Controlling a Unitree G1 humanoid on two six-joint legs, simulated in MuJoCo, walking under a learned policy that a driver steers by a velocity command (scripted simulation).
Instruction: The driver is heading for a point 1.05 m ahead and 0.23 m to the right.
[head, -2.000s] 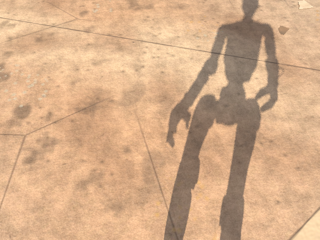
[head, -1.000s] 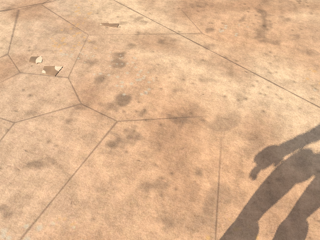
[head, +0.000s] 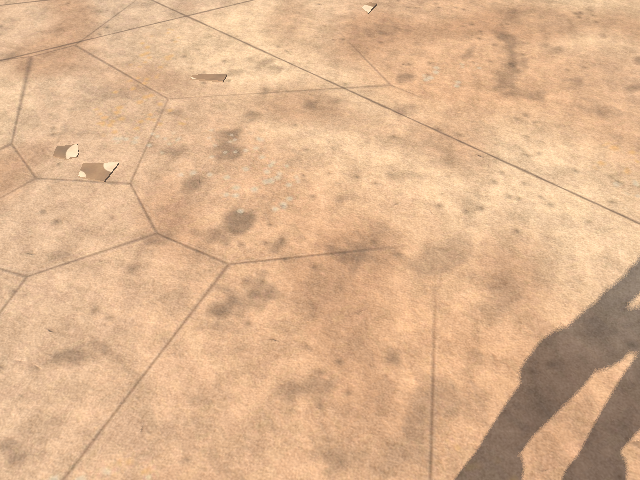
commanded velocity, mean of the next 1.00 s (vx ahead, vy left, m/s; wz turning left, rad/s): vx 0.17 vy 0.00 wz -0.02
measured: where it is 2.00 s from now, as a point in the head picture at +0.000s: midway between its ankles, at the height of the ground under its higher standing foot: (378, 395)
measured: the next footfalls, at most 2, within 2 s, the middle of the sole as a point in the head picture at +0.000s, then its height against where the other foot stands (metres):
right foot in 1.14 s outside the picture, level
left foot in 1.68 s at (328, 378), level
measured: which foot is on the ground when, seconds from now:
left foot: down 0.00-1.00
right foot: down 0.00-0.74, up 0.76-1.00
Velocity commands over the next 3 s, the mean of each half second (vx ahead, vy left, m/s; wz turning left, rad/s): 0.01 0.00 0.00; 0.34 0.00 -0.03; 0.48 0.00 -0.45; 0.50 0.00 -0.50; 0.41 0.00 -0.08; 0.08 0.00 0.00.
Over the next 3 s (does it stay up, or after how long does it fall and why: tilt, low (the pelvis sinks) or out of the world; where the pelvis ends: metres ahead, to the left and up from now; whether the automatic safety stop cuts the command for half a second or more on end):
stays up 0.96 -0.25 0.00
